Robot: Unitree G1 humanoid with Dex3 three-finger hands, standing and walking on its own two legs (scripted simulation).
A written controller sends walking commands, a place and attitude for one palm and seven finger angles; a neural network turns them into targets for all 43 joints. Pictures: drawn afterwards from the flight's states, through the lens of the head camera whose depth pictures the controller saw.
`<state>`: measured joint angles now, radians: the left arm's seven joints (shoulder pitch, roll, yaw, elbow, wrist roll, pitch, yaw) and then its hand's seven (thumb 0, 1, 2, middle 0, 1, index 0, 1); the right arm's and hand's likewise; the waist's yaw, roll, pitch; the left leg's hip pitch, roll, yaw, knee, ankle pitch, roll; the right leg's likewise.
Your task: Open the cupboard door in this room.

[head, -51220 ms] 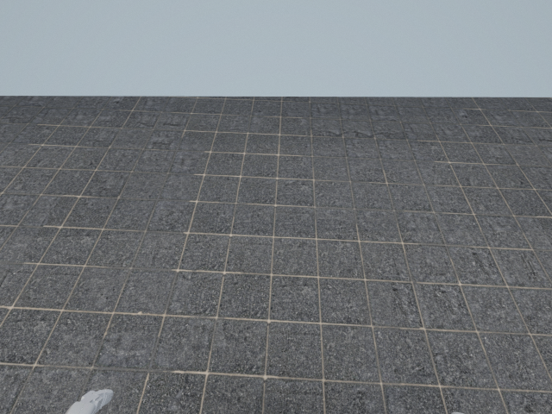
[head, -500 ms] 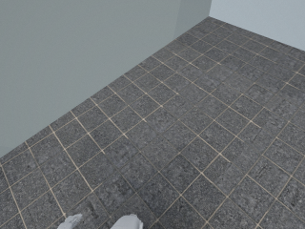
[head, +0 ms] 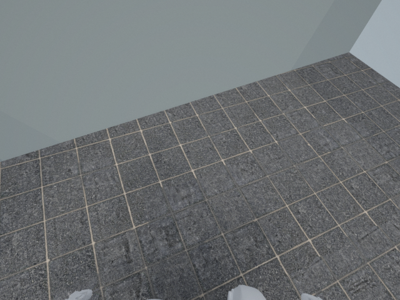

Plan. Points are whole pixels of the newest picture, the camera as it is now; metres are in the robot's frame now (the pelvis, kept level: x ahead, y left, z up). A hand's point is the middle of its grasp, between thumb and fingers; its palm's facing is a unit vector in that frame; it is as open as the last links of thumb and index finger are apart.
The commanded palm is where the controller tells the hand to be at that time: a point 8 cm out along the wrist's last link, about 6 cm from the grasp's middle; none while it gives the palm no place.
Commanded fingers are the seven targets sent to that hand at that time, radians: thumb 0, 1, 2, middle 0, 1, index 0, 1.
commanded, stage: turn to face it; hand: left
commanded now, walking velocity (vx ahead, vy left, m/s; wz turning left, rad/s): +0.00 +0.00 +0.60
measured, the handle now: out of the picture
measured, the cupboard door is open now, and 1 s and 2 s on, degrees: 43 43 43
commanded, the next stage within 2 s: take the last steps up to it in 1.94 s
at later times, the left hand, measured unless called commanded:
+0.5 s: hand out of the picture +0.03 +0.15 -0.16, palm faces +0.32 -0.92 -0.23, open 7.4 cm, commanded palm none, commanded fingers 0.00 0.90 0.90 -0.20 -0.30 -0.20 -0.30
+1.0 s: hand out of the picture +0.02 +0.16 -0.15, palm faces +0.57 -0.76 -0.30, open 7.4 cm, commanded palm none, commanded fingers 0.00 0.90 0.90 -0.20 -0.30 -0.20 -0.30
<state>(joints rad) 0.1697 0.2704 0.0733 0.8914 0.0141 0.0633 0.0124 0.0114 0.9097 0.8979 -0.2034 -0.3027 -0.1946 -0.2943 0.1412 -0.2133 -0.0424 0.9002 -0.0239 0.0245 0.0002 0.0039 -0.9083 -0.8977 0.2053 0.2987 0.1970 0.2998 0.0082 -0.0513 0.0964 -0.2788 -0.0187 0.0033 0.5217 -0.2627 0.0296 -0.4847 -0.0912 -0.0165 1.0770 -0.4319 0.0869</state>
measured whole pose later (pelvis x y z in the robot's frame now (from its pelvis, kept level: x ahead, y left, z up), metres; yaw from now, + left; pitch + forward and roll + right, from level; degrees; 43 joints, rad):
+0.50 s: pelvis +0.02 -0.05 +0.00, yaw +19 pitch +1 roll +2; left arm 0.22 0.20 0.03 0.87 0.02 0.01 0.02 0.01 0.90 0.90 -0.21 -0.30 -0.20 -0.30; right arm 0.14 -0.25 -0.08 0.93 -0.01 0.07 0.03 0.01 -0.91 -0.90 0.20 0.30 0.19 0.30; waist -0.01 -0.05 0.12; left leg -0.39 0.02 0.08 0.81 -0.44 -0.07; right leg -0.20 -0.14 -0.21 0.53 -0.33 0.01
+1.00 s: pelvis +0.05 -0.07 -0.01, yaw +37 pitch +0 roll +1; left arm 0.15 0.22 0.04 0.84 0.02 0.01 0.02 0.01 0.91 0.90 -0.20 -0.30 -0.20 -0.29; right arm 0.16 -0.25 -0.08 0.92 -0.02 0.07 0.02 0.01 -0.91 -0.90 0.21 0.30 0.20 0.30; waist -0.02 0.03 0.09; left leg -0.44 -0.04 -0.08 0.94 -0.47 -0.03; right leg -0.28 -0.06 -0.07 0.61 -0.32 0.00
